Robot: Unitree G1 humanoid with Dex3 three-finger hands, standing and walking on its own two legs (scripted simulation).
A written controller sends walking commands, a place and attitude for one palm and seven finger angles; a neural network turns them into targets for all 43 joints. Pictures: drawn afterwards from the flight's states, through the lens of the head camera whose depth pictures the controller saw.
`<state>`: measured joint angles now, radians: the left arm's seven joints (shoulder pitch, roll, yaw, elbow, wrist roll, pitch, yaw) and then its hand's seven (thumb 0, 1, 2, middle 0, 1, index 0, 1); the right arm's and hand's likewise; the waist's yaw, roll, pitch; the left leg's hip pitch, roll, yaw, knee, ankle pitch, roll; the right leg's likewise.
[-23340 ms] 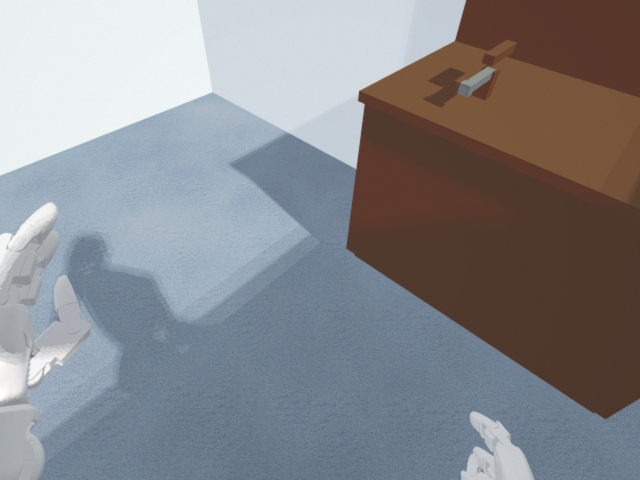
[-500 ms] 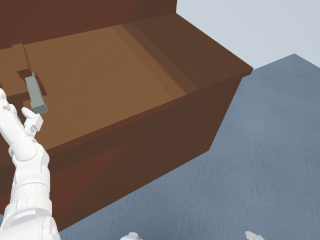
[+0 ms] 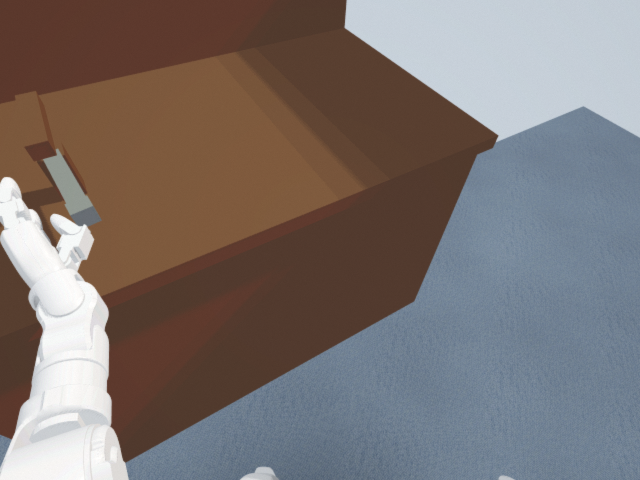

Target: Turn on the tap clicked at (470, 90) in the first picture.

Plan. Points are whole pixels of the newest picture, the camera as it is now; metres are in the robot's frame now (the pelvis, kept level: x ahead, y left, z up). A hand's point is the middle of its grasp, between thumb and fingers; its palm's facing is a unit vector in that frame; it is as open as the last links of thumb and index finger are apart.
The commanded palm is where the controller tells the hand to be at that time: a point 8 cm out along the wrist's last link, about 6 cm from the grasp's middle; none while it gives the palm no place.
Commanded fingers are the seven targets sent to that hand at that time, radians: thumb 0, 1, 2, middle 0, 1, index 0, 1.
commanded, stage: push the lever round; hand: left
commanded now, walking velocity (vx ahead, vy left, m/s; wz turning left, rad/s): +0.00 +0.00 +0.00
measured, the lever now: (83, 212) +0.43 +0.32 +0.10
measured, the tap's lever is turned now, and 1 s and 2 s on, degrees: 8 35 67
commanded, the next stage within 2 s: none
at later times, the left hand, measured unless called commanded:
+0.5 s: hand (119, 217) +0.43 +0.28 +0.09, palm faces +0.76 -0.65 -0.04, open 7.8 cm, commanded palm +0.38 +0.30 +0.09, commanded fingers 0.00 0.90 0.90 -0.15 -0.15 -0.15 -0.15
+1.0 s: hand (141, 203) +0.45 +0.26 +0.09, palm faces +0.83 -0.56 -0.05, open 7.7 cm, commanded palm +0.40 +0.26 +0.09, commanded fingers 0.00 0.90 0.90 -0.15 -0.15 -0.15 -0.15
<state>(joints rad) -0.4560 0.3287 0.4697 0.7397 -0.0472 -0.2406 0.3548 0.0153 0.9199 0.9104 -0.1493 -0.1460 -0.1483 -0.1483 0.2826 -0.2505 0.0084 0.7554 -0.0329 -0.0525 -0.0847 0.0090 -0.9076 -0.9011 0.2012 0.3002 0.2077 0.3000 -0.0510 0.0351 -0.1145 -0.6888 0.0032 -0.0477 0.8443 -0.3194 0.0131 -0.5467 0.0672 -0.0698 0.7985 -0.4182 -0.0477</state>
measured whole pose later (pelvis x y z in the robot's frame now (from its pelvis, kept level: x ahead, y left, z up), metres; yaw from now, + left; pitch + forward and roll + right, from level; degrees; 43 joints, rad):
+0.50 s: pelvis +0.00 +0.01 -0.01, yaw +0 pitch +11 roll -3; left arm -0.61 0.24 0.45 0.84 0.06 -0.23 0.61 0.01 0.91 0.91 -0.15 -0.15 -0.15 -0.15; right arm 0.27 -0.22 0.00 0.78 -0.08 -0.03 -0.05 0.01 -0.91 -0.90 0.20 0.30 0.21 0.30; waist -0.08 0.04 -0.14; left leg -0.75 -0.01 -0.05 0.88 -0.32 0.02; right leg -0.60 0.05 -0.07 0.83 -0.43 -0.04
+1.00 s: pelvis +0.00 +0.00 -0.01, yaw +0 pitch +13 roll -2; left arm -0.72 0.22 0.49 0.95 0.11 -0.22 0.78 0.02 0.93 0.91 -0.15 -0.15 -0.15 -0.15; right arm 0.32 -0.23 -0.03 0.81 -0.11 0.00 0.00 0.01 -0.91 -0.90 0.20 0.30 0.21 0.30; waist -0.11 0.05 -0.15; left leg -0.77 0.00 -0.06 0.88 -0.33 0.01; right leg -0.63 0.06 -0.08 0.84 -0.44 -0.05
